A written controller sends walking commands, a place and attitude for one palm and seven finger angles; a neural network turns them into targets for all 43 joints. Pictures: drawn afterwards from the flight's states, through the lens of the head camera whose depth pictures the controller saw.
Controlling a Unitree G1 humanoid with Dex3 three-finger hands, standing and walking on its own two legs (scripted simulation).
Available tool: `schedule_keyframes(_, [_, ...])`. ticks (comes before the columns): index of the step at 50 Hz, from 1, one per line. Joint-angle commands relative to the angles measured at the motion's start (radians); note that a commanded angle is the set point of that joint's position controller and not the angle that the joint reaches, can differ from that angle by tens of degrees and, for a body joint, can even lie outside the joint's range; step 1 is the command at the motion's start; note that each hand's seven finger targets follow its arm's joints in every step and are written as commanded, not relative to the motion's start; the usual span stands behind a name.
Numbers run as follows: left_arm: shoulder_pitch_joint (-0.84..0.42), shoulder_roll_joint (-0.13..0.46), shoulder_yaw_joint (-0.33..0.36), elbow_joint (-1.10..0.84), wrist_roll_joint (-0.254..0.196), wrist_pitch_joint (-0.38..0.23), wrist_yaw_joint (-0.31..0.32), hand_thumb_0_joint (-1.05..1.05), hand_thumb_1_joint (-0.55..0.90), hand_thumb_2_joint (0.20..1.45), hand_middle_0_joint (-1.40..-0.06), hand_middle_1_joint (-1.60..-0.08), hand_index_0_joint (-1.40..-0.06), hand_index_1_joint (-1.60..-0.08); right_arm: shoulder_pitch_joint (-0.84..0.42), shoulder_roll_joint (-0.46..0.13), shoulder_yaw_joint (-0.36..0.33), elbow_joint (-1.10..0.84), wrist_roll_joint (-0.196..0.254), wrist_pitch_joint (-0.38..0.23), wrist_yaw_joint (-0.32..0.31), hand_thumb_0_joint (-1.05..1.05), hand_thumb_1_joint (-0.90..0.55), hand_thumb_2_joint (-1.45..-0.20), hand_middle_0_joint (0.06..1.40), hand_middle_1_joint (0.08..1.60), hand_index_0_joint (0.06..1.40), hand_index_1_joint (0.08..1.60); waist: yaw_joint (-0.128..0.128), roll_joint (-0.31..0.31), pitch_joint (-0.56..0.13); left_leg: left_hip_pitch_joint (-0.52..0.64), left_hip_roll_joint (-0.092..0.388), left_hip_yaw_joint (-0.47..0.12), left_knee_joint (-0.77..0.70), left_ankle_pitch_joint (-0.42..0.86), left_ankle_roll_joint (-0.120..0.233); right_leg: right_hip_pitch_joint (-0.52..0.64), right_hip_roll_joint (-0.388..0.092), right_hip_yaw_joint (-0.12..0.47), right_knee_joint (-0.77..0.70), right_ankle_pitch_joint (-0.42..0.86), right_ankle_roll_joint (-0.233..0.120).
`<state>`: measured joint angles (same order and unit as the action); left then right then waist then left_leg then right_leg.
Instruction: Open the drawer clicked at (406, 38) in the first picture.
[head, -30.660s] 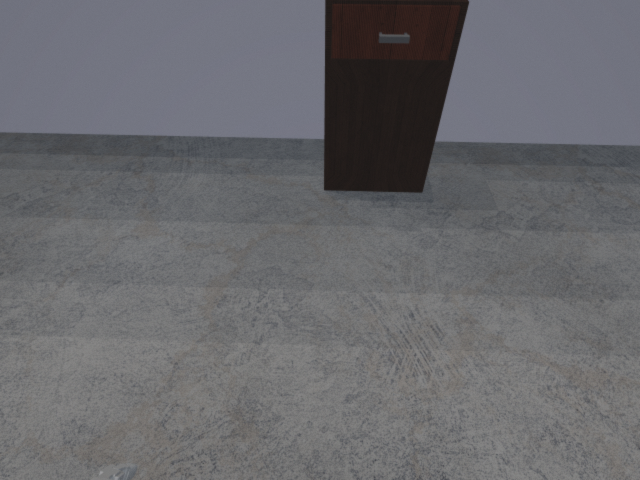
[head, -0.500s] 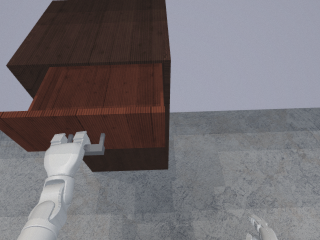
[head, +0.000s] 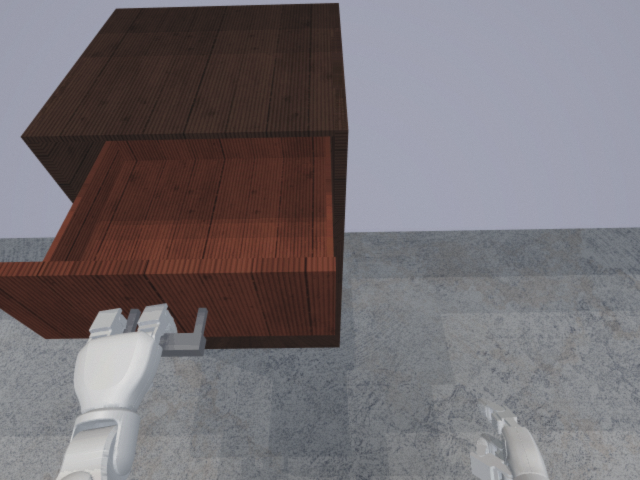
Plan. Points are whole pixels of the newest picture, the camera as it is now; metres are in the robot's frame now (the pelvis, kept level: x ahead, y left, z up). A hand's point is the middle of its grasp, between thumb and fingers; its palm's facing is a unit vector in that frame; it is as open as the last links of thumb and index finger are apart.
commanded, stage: pull the drawer open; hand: left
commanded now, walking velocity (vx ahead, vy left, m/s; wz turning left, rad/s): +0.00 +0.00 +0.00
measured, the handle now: (164, 330) +0.29 +0.23 +0.01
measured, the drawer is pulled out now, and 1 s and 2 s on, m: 0.24 0.30 0.30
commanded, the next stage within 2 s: open the thumb to release the handle in 0.74 s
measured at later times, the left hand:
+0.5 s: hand (127, 431) +0.17 +0.25 -0.02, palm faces -0.03 -0.06 -1.00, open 5.5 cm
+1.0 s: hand (109, 436) +0.17 +0.27 -0.02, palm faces +0.00 -0.02 -1.00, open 6.0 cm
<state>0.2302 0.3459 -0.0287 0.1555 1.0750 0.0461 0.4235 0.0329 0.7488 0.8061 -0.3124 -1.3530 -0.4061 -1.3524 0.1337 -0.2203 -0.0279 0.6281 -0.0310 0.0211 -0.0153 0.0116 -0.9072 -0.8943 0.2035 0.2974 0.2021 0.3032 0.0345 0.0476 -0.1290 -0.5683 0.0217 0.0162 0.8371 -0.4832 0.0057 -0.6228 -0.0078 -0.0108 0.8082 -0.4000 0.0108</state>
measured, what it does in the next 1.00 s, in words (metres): stands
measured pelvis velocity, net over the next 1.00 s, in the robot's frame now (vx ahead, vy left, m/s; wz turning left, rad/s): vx -0.01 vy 0.00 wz -0.01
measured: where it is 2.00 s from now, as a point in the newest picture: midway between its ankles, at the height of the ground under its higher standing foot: outside the picture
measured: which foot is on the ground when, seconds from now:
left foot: down 0.00-1.00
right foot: down 0.00-1.00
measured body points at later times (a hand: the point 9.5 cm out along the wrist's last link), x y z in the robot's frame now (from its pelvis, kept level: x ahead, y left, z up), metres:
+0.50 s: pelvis +0.00 +0.00 -0.01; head +0.05 -0.02 +0.44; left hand +0.17 +0.25 +0.04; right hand +0.20 -0.22 -0.11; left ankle -0.05 +0.11 -0.70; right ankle -0.01 -0.13 -0.70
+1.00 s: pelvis -0.01 +0.00 -0.02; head +0.06 -0.01 +0.43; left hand +0.16 +0.26 +0.04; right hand +0.19 -0.24 -0.12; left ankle -0.05 +0.11 -0.70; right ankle -0.01 -0.13 -0.70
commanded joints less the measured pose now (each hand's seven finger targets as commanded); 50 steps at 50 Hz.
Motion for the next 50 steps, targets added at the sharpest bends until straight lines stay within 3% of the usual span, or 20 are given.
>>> schedule_keyframes(1, [0.103, 0.11, 0.05, -0.266, -0.01, -0.02, 0.045, 0.0, 0.9, 0.9, -0.4, -1.35, -0.4, -1.35, -0.077, -0.116, -0.042, -0.154, -0.004, -0.05, -0.002, 0.0, -0.9, -0.9, 0.2, 0.3, 0.2, 0.3, 0.021, -0.007, -0.231, 0.146, -0.024, -0.011, -0.079, 0.58, -0.008, 0.165, 0.048, -0.037, -0.049, 0.431, -0.047])
schedule_keyframes(2, [0.11, 0.119, 0.059, -0.276, -0.008, -0.02, 0.046, 0.0, 0.9, 0.9, -0.4, -1.35, -0.4, -1.35, -0.086, -0.118, -0.04, -0.155, -0.004, -0.047, -0.002, 0.0, -0.9, -0.9, 0.2, 0.3, 0.2, 0.3, 0.021, 0.007, -0.219, 0.146, -0.023, -0.011, -0.079, 0.588, -0.011, 0.16, 0.05, -0.035, -0.05, 0.43, -0.049])
schedule_keyframes(5, [0.136, 0.115, 0.064, -0.279, 0.004, -0.025, 0.058, 0.0, 0.9, 0.9, -0.4, -1.35, -0.4, -1.35, -0.092, -0.116, -0.036, -0.156, -0.013, -0.051, 0.001, 0.0, -0.9, -0.9, 0.2, 0.3, 0.2, 0.3, 0.016, -0.024, -0.195, 0.126, -0.023, -0.011, -0.068, 0.542, -0.006, 0.129, 0.051, -0.037, -0.04, 0.403, -0.046])
schedule_keyframes(8, [0.198, 0.113, 0.067, -0.336, 0.004, -0.039, 0.07, 0.0, 0.9, 0.9, -0.4, -1.35, -0.4, -1.35, -0.092, -0.113, -0.037, -0.164, -0.019, -0.054, 0.006, 0.0, -0.9, -0.9, 0.2, 0.3, 0.2, 0.3, 0.026, 0.003, -0.235, 0.142, -0.022, -0.01, -0.053, 0.57, -0.007, 0.134, 0.048, -0.029, -0.025, 0.424, -0.046])
schedule_keyframes(10, [0.25, 0.11, 0.069, -0.337, -0.001, -0.04, 0.074, 0.0, 0.9, 0.9, -0.4, -1.35, -0.4, -1.35, -0.094, -0.113, -0.036, -0.165, -0.018, -0.054, 0.01, 0.0, -0.9, -0.9, 0.2, 0.3, 0.2, 0.3, 0.026, -0.009, -0.224, 0.13, -0.024, -0.008, -0.045, 0.564, -0.006, 0.129, 0.049, -0.03, -0.02, 0.434, -0.045])
schedule_keyframes(15, [0.245, 0.102, 0.06, -0.359, 0.007, -0.044, 0.087, 0.0, 0.9, 0.9, -0.4, -1.35, -0.4, -1.35, -0.106, -0.111, -0.034, -0.169, -0.022, -0.052, 0.012, 0.0, -0.9, -0.9, 0.2, 0.3, 0.2, 0.3, 0.018, -0.002, -0.183, 0.112, -0.025, -0.014, -0.039, 0.505, -0.005, 0.084, 0.051, -0.031, -0.015, 0.371, -0.046])
schedule_keyframes(22, [0.269, 0.125, 0.082, -0.394, -0.002, -0.044, 0.093, 0.0, 0.9, 0.9, -0.4, -1.35, -0.4, -1.35, -0.106, -0.112, -0.037, -0.177, -0.022, -0.05, 0.005, 0.0, -0.9, -0.9, 0.2, 0.3, 0.2, 0.3, 0.02, -0.027, -0.197, 0.104, -0.029, -0.014, -0.037, 0.448, -0.005, 0.093, 0.052, -0.02, -0.021, 0.352, -0.05])
schedule_keyframes(29, [0.425, 0.102, 0.061, -0.415, -0.019, -0.044, 0.082, 0.0, 0.9, 0.9, -0.4, -1.35, -0.4, -1.35, -0.111, -0.105, -0.025, -0.197, -0.018, -0.055, 0.015, 0.0, -0.9, -0.9, 0.2, 0.3, 0.2, 0.3, 0.044, -0.017, -0.177, 0.089, -0.028, -0.014, -0.04, 0.445, -0.003, 0.101, 0.049, -0.023, -0.014, 0.334, -0.052])
schedule_keyframes(32, [0.493, 0.135, 0.1, -0.432, -0.027, -0.051, 0.079, 0.0, 0.9, 0.9, -0.4, -1.35, -0.4, -1.35, -0.116, -0.107, -0.023, -0.204, -0.018, -0.056, 0.018, 0.0, -0.9, -0.9, 0.2, 0.3, 0.2, 0.3, 0.055, -0.019, -0.181, 0.082, -0.025, -0.015, -0.039, 0.475, -0.003, 0.121, 0.05, -0.007, -0.014, 0.369, -0.054])
schedule_keyframes(35, [0.595, 0.105, 0.079, -0.457, -0.034, -0.062, 0.079, 0.0, 0.9, 0.9, -0.4, -1.35, -0.4, -1.35, -0.118, -0.102, -0.018, -0.211, -0.022, -0.057, 0.032, 0.0, -0.9, -0.9, 0.2, 0.3, 0.2, 0.3, 0.061, -0.013, -0.164, 0.075, -0.024, -0.011, -0.027, 0.504, 0.001, 0.111, 0.048, -0.004, 0.001, 0.396, -0.052])
schedule_keyframes(37, [0.553, 0.133, 0.104, -0.465, -0.029, -0.065, 0.084, 0.0, 0.9, 0.9, -0.4, -1.35, -0.4, -1.35, -0.115, -0.111, -0.024, -0.205, -0.02, -0.05, 0.032, 0.0, -0.9, -0.9, 0.2, 0.3, 0.2, 0.3, 0.052, 0.01, -0.15, 0.068, -0.02, -0.017, -0.032, 0.5, -0.005, 0.095, 0.051, -0.005, 0.0, 0.37, -0.055])
schedule_keyframes(40, [0.599, 0.122, 0.103, -0.465, -0.027, -0.076, 0.097, 0.0, 0.9, 0.9, -0.4, -1.35, -0.4, -1.35, -0.109, -0.11, -0.027, -0.211, -0.026, -0.051, 0.042, 0.0, -0.9, -0.9, 0.2, 0.3, 0.2, 0.3, 0.055, 0.002, -0.151, 0.066, -0.018, -0.017, -0.015, 0.507, -0.001, 0.066, 0.053, -0.003, 0.015, 0.364, -0.055])
schedule_keyframes(41, [0.6, 0.112, 0.097, -0.485, -0.027, -0.078, 0.101, 0.0, 0.9, 0.9, -0.4, -1.35, -0.4, -1.35, -0.104, -0.111, -0.029, -0.213, -0.026, -0.051, 0.045, 0.0, -0.9, -0.9, 0.2, 0.3, 0.2, 0.3, 0.056, 0.025, -0.163, 0.075, -0.016, -0.018, -0.015, 0.532, -0.004, 0.071, 0.051, -0.01, 0.02, 0.375, -0.057])
schedule_keyframes(42, [0.305, 0.263, 0.237, -0.433, 0.002, -0.079, 0.122, 0.0, 0.9, 0.9, -0.4, -1.35, -0.4, -1.35, -0.097, -0.135, -0.034, -0.172, -0.028, -0.035, 0.021, 0.0, -0.9, -0.9, 0.2, 0.3, 0.2, 0.3, 0.004, -0.017, -0.135, 0.033, -0.021, -0.025, 0.002, 0.457, -0.009, 0.022, 0.053, -0.003, 0.024, 0.358, -0.053])
schedule_keyframes(43, [0.316, 0.239, 0.246, -0.42, 0.017, -0.086, 0.139, 0.0, 0.83, 0.87, -0.395, -1.342, -0.395, -1.342, -0.108, -0.129, -0.036, -0.185, -0.045, -0.037, 0.01, 0.0, -0.9, -0.9, 0.2, 0.3, 0.2, 0.3, 0.04, 0.008, -0.153, 0.032, -0.031, -0.025, -0.005, 0.417, -0.009, 0.031, 0.052, 0.004, 0.035, 0.336, -0.057])
schedule_keyframes(45, [0.377, 0.185, 0.211, -0.384, 0.011, -0.087, 0.154, 0.0, 0.69, 0.81, -0.385, -1.327, -0.385, -1.327, -0.096, -0.118, -0.039, -0.186, -0.037, -0.045, 0.015, 0.0, -0.9, -0.9, 0.2, 0.3, 0.2, 0.3, 0.038, 0.005, -0.177, 0.047, -0.029, -0.019, 0.007, 0.436, -0.011, 0.008, 0.053, 0.001, 0.04, 0.323, -0.059])
schedule_keyframes(47, [0.387, 0.176, 0.204, -0.416, -0.014, -0.074, 0.16, 0.0, 0.55, 0.75, -0.375, -1.313, -0.375, -1.313, -0.083, -0.12, -0.052, -0.185, -0.029, -0.044, 0.012, 0.0, -0.9, -0.9, 0.2, 0.3, 0.2, 0.3, 0.039, 0.053, -0.248, 0.089, -0.024, -0.019, 0.007, 0.517, -0.017, 0.048, 0.052, -0.02, 0.044, 0.37, -0.057])
schedule_keyframes(50, [0.35, 0.151, 0.167, -0.413, -0.035, -0.048, 0.156, 0.0, 0.34, 0.66, -0.36, -1.29, -0.36, -1.29, -0.09, -0.127, -0.053, -0.174, -0.026, -0.042, 0.004, 0.0, -0.9, -0.9, 0.2, 0.3, 0.2, 0.3, 0.018, -0.01, -0.253, 0.082, -0.026, -0.016, 0.013, 0.491, -0.009, 0.056, 0.048, -0.021, 0.035, 0.385, -0.046])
